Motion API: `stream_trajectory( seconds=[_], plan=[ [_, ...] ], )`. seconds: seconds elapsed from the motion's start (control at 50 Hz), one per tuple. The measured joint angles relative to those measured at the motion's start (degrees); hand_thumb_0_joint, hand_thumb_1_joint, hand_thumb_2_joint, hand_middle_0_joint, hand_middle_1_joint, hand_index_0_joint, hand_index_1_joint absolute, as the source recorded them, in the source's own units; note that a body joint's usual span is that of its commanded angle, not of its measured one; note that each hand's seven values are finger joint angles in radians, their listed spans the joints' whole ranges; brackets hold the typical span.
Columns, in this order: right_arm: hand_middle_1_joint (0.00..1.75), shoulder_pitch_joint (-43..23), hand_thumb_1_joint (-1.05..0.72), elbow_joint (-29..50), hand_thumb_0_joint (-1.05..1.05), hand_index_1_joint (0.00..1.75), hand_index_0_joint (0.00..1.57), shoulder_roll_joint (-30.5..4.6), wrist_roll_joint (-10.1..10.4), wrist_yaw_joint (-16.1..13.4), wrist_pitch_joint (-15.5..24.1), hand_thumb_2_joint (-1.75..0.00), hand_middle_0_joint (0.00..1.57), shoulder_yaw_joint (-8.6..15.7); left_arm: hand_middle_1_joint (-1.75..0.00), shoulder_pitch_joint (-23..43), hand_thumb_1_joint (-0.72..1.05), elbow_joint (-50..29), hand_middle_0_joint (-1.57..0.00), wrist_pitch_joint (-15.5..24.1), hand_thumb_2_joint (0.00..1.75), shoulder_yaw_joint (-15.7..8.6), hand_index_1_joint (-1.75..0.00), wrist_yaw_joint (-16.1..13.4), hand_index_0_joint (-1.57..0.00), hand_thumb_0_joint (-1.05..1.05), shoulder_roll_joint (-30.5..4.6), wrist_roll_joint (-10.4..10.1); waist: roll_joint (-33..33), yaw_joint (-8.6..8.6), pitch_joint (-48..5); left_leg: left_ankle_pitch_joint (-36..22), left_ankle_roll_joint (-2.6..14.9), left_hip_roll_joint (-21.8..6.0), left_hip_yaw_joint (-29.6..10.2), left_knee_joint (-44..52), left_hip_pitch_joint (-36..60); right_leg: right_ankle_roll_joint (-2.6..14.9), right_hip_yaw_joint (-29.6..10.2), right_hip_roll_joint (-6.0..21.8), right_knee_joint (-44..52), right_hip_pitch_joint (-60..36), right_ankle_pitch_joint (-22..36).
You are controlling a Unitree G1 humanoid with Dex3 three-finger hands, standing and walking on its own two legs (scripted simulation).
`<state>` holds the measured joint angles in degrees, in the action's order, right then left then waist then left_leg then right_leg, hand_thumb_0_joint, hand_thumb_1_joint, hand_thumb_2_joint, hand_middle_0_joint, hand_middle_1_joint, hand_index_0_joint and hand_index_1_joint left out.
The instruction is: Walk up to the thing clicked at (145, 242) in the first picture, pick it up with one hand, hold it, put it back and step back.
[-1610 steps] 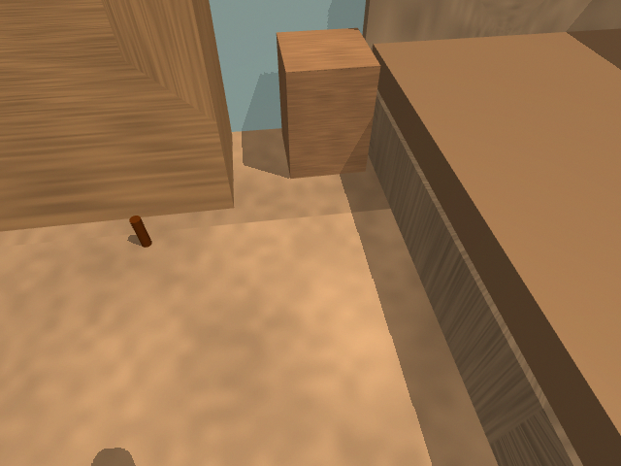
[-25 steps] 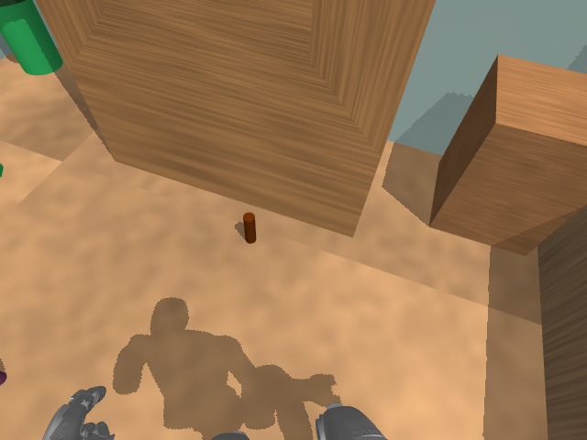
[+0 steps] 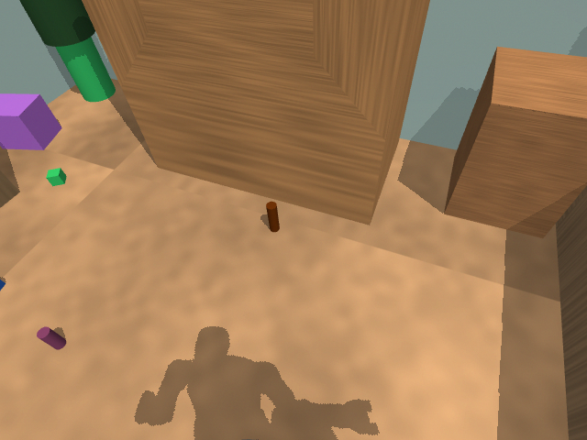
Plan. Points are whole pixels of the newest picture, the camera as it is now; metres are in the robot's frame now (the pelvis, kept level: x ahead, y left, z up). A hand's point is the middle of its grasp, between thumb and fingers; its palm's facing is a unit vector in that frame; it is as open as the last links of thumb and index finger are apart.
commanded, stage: step back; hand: left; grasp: from the side
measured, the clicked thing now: (273, 217) +1.04 +0.18 -0.68
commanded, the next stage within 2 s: stand in 0.92 s
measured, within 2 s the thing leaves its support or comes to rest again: neither
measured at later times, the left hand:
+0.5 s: hand out of the picture +0.03 +0.27 -0.14, palm faces +0.06 -0.93 -0.35, open 7.4 cm
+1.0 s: hand out of the picture +0.14 +0.28 -0.13, palm faces +0.00 -0.93 -0.36, open 7.4 cm
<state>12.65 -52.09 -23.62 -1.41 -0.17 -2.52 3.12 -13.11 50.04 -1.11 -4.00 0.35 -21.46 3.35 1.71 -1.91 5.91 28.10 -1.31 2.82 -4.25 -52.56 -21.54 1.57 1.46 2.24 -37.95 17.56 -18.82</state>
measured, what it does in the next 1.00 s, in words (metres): steps on the spot: left foot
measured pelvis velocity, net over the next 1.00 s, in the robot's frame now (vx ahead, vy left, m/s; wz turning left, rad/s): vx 0.03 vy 0.02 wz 0.01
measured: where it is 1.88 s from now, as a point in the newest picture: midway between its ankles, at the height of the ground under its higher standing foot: outside the picture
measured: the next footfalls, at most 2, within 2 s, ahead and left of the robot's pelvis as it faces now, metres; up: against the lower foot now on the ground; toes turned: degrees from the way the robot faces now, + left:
left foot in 0.06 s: +0.06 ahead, +0.14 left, +0.00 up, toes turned +2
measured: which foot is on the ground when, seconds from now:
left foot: up 0.00-0.04, down 0.06-1.00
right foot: down 0.00-1.00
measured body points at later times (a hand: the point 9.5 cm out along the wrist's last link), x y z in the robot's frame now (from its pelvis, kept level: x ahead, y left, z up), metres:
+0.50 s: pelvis -0.01 +0.01 +0.00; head +0.00 +0.00 +0.45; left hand +0.03 +0.32 -0.12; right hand +0.08 -0.31 -0.12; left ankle +0.01 +0.13 -0.71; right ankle +0.02 -0.12 -0.73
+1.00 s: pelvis +0.03 +0.02 +0.01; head +0.04 +0.02 +0.46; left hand +0.14 +0.33 -0.11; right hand +0.15 -0.27 -0.11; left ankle +0.02 +0.14 -0.72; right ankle +0.02 -0.11 -0.72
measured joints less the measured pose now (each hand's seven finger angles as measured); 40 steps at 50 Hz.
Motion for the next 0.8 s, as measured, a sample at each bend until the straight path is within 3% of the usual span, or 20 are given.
stream_trajectory(
  seconds=[0.04, 0.1, 0.14, 0.18, 0.24, 0.3, 0.34, 0.38, 0.48, 0.52, 0.56, 0.64, 0.68, 0.7, 0.72, 0.8],
  plan=[
    [0.3, 1.1, -0.9, -1.8, 0.01, 0.3, 0.2, 0.4, -0.2, 0.4, 0.3, -0.9, 0.21, 0.0, -0.3, 0.3, 0.9, -0.3, -0.2, 0.3, 0.9, -0.1, -0.3, 0.2, -0.21, 0.01, -0.7, -0.2, -0.3, 0.05, -0.6, 1.0, 0.47, -1.3, 1.9, 9.5, 5.0, -0.24, 1.1, 0.6, -0.7, 0.7, 0.0],
    [0.3, 1.4, -0.9, -4.0, 0.01, 0.3, 0.2, 2.2, -0.6, 0.7, 1.6, -0.9, 0.21, 0.3, -0.3, 0.8, 0.9, 0.5, -0.2, -0.1, 0.9, -0.1, -0.3, 0.2, -0.21, 0.01, -1.9, -0.8, -3.4, -0.04, -0.3, -9.1, 1.43, 0.2, 3.8, 19.1, 9.7, -0.82, -0.2, 2.3, -3.5, 1.6, -2.1],
    [0.3, 2.1, -0.9, -4.2, 0.01, 0.3, 0.2, 2.8, -0.7, 1.1, 2.4, -0.9, 0.21, -0.1, -0.3, 0.4, 0.9, 2.2, -0.2, -0.5, 0.9, 0.0, -0.3, 0.4, -0.21, 0.01, -1.8, -1.3, -3.4, 0.91, -1.6, -9.3, 2.55, -0.1, 3.4, 19.2, 9.3, -0.81, -1.7, 0.7, -6.6, 2.7, -7.1],
    [0.3, 2.2, -0.9, -4.4, 0.01, 0.3, 0.21, 3.4, -0.8, 1.1, 3.1, -0.9, 0.21, -0.6, -0.3, 0.2, 0.9, 3.4, -0.2, -0.5, 0.9, 0.1, -0.3, 0.8, -0.2, 0.01, -2.0, -1.8, -3.7, 1.47, -2.1, -10.0, 2.65, -0.6, 3.2, 20.3, 9.9, -0.67, -2.5, -0.2, -8.4, 3.1, -7.2],
    [0.3, 1.7, -0.9, -4.3, 0.01, 0.3, 0.21, 3.7, -0.9, 1.4, 3.4, -0.9, 0.21, -0.9, -0.3, -0.3, 0.9, 4.8, -0.2, 0.5, 0.9, 0.0, -0.3, 1.3, -0.2, 0.01, -2.0, -2.0, -3.6, 1.76, -2.4, -10.2, 1.77, -1.8, 3.3, 20.4, 10.1, -0.71, -1.8, -0.6, -3.2, 0.9, -5.5],
    [0.3, 0.7, -0.9, -4.0, 0.01, 0.3, 0.21, 3.1, -0.6, 1.4, 2.6, -0.9, 0.21, -0.9, -0.3, -0.2, 0.9, 6.0, -0.2, 1.4, 0.9, -0.1, -0.3, 1.1, -0.2, 0.01, -0.8, -1.5, -1.4, 1.72, -2.3, -7.4, 1.1, -4.0, 2.4, 16.2, 9.0, -0.57, -0.3, -2.6, 3.2, -2.2, 2.9],
    [0.3, 0.4, -0.9, -4.1, 0.01, 0.3, 0.21, 2.9, -0.4, 1.0, 2.0, -0.9, 0.21, -0.8, -0.3, -0.3, 0.9, 6.2, -0.2, 2.0, 0.9, 0.1, -0.3, 1.0, -0.2, 0.01, -0.1, -1.1, -0.6, 1.37, -2.9, -1.4, 1.7, -3.3, 0.4, 11.1, 6.6, 0.03, 0.3, -3.2, 3.0, -2.0, 2.9],
    [0.3, 0.1, -0.9, -4.3, 0.01, 0.3, 0.21, 2.5, -0.2, 1.0, 2.0, -0.9, 0.21, -0.6, -0.3, -0.1, 0.9, 6.1, -0.2, 2.5, 0.9, 0.4, -0.3, 1.0, -0.21, 0.01, 0.7, -1.0, -0.6, 0.76, -2.8, -0.2, 1.79, -2.1, 0.1, 5.9, 4.1, 0.66, 0.5, -2.8, 3.5, -2.3, 2.5],
    [0.3, -0.4, -0.9, -4.6, 0.01, 0.3, 0.2, 1.0, -0.2, 1.2, 2.9, -0.9, 0.21, 0.0, -0.3, 0.3, 0.9, 6.3, -0.2, 3.1, 0.9, 1.0, -0.3, 1.0, -0.21, 0.01, 1.8, -1.0, -0.3, -0.12, -2.4, -1.9, 1.65, -2.9, 1.9, 8.8, 2.2, -0.58, 0.6, -1.6, 5.2, -3.1, 3.0],
    [0.3, -0.3, -0.9, -4.9, 0.01, 0.3, 0.2, 0.9, -0.3, 1.3, 3.2, -0.9, 0.21, 0.3, -0.3, 0.6, 0.9, 6.5, -0.2, 2.5, 0.9, 1.3, -0.3, 1.0, -0.21, 0.01, 1.4, -1.2, -0.6, 0.06, -2.4, -4.9, 1.57, -3.4, 3.0, 14.7, 4.0, -1.24, 0.8, -0.9, 4.1, -2.9, 2.1],
    [0.3, -0.7, -0.9, -5.4, 0.01, 0.3, 0.2, 1.3, -0.7, 1.1, 3.5, -0.9, 0.2, 0.6, -0.3, 1.1, 0.9, 6.7, -0.2, 1.8, 0.9, 1.5, -0.3, 0.9, -0.21, 0.01, 0.7, -1.4, -1.8, 0.18, -2.0, -12.2, 1.53, -2.6, 3.9, 17.7, 5.1, -1.83, 0.1, 0.2, 1.7, -2.2, 0.4],
    [0.3, -1.8, -0.9, -6.0, 0.01, 0.3, 0.2, 3.1, -0.9, 0.9, 3.8, -0.9, 0.2, -0.2, -0.3, 1.7, 0.9, 8.0, -0.2, 1.1, 0.9, 1.6, -0.3, 0.5, -0.21, 0.01, -0.5, -2.4, -3.3, 0.82, -2.2, -11.0, 2.2, -2.4, 5.1, 17.8, 5.9, -0.7, -2.4, -1.0, -2.4, -1.0, -6.3],
    [0.3, -2.5, -0.9, -6.2, 0.01, 0.3, 0.2, 3.9, -0.7, 0.9, 4.0, -0.9, 0.21, -0.8, -0.3, 2.3, 0.9, 8.5, -0.2, 1.6, 0.9, 1.6, -0.3, 0.2, -0.2, 0.01, -1.0, -2.7, -3.5, 0.87, -1.9, -10.5, 2.09, -2.8, 5.5, 18.0, 6.5, -0.46, -1.9, -1.2, 1.6, -2.6, -3.5],
    [0.3, -3.0, -0.9, -6.3, 0.01, 0.3, 0.2, 4.1, -0.4, 0.9, 4.0, -0.9, 0.21, -1.0, -0.3, 2.7, 0.9, 8.8, -0.2, 2.0, 0.9, 1.5, -0.3, 0.1, -0.2, 0.01, -1.0, -2.7, -3.3, 0.87, -1.5, -10.1, 1.92, -3.2, 5.6, 17.8, 6.8, -1.01, -1.8, -1.4, 3.9, -3.6, 1.3],
    [0.3, -3.6, -0.9, -6.5, 0.01, 0.3, 0.21, 4.2, 0.0, 0.8, 3.8, -0.9, 0.21, -1.1, -0.3, 3.2, 0.9, 9.1, -0.2, 2.4, 0.9, 1.6, -0.3, -0.1, -0.2, 0.01, -0.8, -2.8, -2.6, 1.0, -1.1, -9.8, 1.74, -3.7, 5.4, 17.5, 7.1, -1.57, -1.5, -1.9, 5.0, -4.4, 2.3],
    [0.3, -5.3, -0.9, -6.9, 0.01, 0.3, 0.21, 4.9, 0.7, 0.4, 3.6, -0.9, 0.21, -1.4, -0.3, 4.9, 0.9, 9.3, -0.2, 2.7, 0.9, 2.1, -0.3, -0.1, -0.2, 0.01, -0.5, -2.9, -2.1, 1.31, -1.2, -9.9, 1.62, -3.7, 5.6, 19.1, 8.4, -2.25, -1.7, -1.8, 5.7, -5.3, 1.1]
  ],
)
